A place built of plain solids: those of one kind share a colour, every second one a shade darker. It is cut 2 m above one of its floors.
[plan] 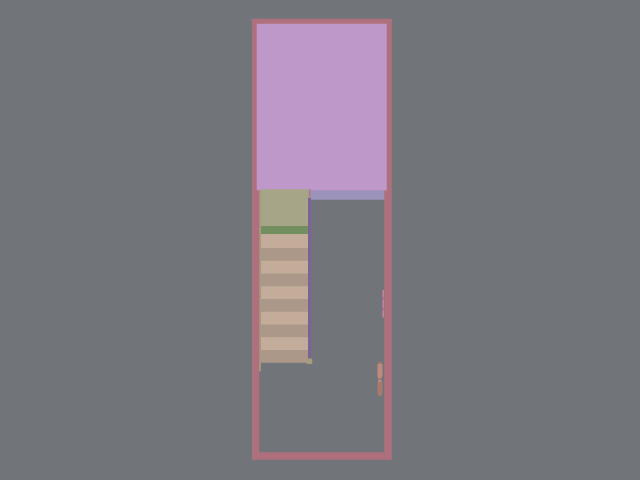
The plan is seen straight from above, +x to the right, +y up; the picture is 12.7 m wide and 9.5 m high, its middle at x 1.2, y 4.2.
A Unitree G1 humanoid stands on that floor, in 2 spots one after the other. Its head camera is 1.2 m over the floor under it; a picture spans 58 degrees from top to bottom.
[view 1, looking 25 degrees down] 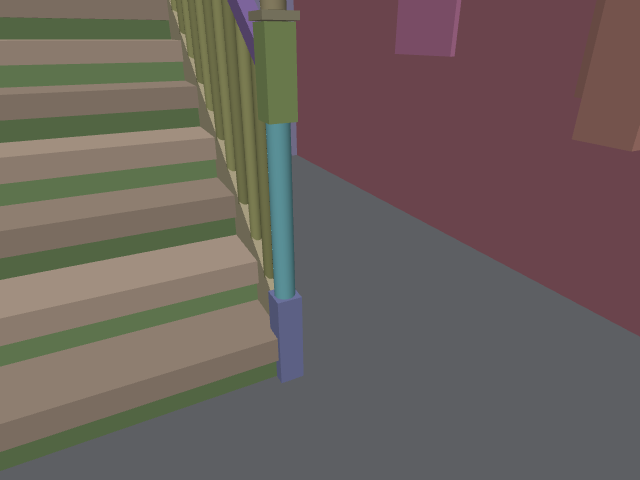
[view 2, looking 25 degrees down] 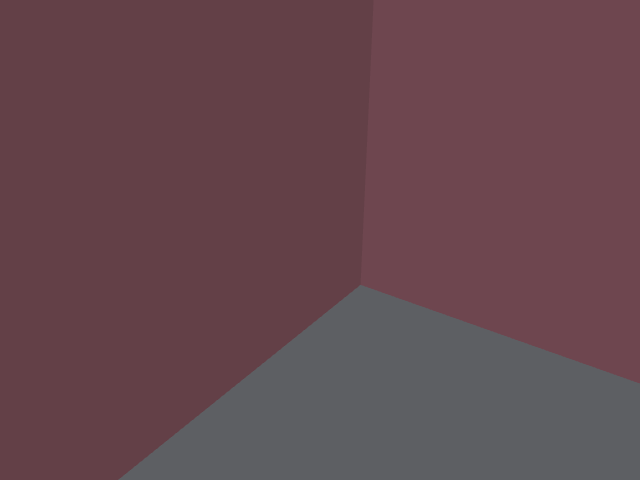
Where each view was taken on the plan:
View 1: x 0.50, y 0.55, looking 63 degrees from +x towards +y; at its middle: ground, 2.84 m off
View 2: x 1.75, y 1.00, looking -144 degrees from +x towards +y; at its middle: wall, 1.88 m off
